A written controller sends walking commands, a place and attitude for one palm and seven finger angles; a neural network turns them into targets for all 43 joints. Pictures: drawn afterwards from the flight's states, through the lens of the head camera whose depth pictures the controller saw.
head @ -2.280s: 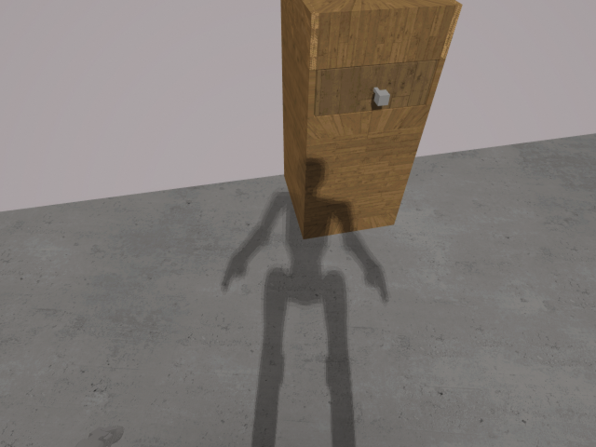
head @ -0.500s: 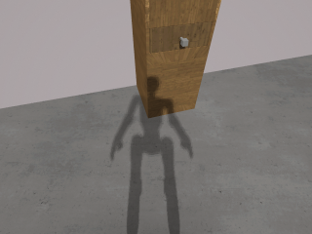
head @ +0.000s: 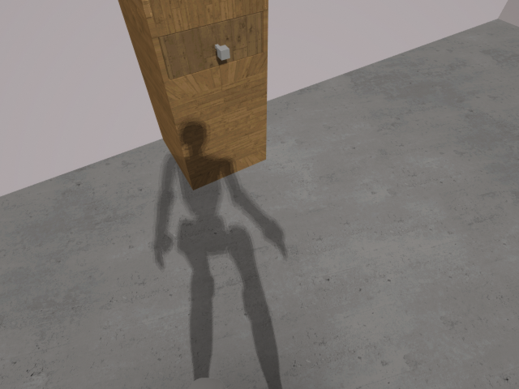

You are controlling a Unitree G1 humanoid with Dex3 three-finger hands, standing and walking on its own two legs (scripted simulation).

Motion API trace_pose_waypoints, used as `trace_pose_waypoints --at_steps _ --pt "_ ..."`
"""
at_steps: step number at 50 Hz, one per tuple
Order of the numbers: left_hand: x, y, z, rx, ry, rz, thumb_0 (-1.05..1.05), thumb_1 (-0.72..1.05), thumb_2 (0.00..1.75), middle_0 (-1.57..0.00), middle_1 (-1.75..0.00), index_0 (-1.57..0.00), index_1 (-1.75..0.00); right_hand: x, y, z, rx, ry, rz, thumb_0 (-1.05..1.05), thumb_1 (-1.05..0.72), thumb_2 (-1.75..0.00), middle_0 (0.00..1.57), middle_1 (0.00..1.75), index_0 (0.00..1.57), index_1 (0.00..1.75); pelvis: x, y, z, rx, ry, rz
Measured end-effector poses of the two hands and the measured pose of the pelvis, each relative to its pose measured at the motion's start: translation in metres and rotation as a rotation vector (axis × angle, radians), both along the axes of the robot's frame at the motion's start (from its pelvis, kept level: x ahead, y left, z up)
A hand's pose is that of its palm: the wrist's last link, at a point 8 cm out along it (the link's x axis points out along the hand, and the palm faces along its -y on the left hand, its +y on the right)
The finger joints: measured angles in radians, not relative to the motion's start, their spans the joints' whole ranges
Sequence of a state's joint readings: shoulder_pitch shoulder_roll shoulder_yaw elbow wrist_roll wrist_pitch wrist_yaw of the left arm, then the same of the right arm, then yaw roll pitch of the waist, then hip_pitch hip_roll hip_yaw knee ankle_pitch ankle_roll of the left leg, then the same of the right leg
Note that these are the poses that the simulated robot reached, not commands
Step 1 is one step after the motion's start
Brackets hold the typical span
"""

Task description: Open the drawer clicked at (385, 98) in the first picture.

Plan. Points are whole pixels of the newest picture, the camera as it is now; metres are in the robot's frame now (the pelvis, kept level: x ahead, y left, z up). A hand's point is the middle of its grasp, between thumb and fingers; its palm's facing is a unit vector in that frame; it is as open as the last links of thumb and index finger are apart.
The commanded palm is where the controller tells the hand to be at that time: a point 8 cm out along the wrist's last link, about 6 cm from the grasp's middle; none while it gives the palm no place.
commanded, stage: walk to a spot facing it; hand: left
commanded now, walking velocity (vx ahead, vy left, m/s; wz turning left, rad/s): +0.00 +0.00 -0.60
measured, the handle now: (221, 50) +1.16 +0.25 -0.08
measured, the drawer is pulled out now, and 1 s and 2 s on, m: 0.00 0.00 0.00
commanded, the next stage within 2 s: none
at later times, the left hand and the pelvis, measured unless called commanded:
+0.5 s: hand out of the picture +0.11 +0.23 -0.16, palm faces -0.30 -0.94 -0.19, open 7.4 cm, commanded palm none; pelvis -0.01 +0.04 +0.01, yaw -20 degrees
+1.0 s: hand (253, 324) +0.26 +0.04 -0.16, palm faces -0.49 -0.85 -0.21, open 7.2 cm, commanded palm none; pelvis +0.11 -0.09 +0.00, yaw -32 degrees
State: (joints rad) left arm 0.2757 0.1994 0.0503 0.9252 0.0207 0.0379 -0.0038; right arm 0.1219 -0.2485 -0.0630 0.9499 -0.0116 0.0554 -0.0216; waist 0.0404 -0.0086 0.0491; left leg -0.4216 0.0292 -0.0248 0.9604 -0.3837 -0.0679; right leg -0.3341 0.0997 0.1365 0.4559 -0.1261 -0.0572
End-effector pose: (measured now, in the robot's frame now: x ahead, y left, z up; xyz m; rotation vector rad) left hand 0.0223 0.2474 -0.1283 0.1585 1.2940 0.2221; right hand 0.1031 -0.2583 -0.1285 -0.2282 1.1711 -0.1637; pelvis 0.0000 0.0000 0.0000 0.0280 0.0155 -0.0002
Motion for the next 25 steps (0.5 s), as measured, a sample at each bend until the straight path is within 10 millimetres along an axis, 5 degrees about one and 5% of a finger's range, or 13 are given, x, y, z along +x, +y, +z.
trace_pose_waypoints --at_steps 7,16,21,25 --pt "0.016 0.037 -0.011 -0.005 -0.033 -0.089 0.00 0.90 0.90 -0.21 -0.30 -0.20 -0.30 -0.027 0.021 0.013 -0.037 -0.078 -0.072 0.00 -0.91 -0.90 0.20 0.29 0.20 0.30 -0.020 0.029 -0.005 -0.023 0.009 -0.088" --pt "0.054 0.069 -0.002 -0.035 -0.080 -0.220 0.00 0.91 0.90 -0.20 -0.30 -0.20 -0.30 -0.123 0.051 0.029 -0.062 -0.005 -0.221 0.00 -0.90 -0.90 0.21 0.30 0.20 0.30 -0.025 0.055 0.008 -0.073 -0.014 -0.208" --pt "0.075 0.061 -0.003 -0.039 -0.052 -0.307 0.00 0.91 0.90 -0.20 -0.30 -0.19 -0.30 -0.168 0.063 0.025 -0.045 0.036 -0.339 0.01 -0.90 -0.90 0.21 0.30 0.20 0.30 -0.017 0.054 0.009 -0.067 -0.011 -0.291" --pt "0.101 0.034 -0.005 -0.055 -0.023 -0.390 0.01 0.91 0.90 -0.20 -0.30 -0.19 -0.30 -0.207 0.074 0.017 -0.007 0.108 -0.445 0.00 -0.90 -0.90 0.21 0.30 0.20 0.30 -0.008 0.044 0.008 -0.053 -0.005 -0.351"
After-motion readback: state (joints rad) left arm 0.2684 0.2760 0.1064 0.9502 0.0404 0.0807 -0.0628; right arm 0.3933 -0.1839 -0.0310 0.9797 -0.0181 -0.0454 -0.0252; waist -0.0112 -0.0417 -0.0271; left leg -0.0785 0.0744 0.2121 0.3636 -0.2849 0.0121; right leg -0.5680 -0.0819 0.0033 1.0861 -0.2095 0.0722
